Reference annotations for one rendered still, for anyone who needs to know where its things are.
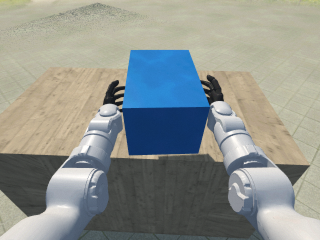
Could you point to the robot left forearm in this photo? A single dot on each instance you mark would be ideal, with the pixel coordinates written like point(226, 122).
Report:
point(98, 141)

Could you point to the left robot hand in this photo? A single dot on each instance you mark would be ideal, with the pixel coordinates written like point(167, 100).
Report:
point(110, 96)

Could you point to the pedestal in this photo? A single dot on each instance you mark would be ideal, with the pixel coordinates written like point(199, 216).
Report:
point(171, 194)

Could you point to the left robot upper arm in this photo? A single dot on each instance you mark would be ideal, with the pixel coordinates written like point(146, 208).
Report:
point(74, 197)

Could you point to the robot right forearm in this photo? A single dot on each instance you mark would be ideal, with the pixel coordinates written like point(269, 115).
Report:
point(234, 141)

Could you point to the carton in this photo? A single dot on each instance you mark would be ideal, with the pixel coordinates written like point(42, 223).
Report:
point(165, 108)

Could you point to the right robot upper arm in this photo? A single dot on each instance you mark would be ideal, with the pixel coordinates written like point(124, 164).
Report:
point(265, 197)

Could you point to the right robot hand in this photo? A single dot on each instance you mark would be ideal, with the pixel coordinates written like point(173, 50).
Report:
point(215, 92)

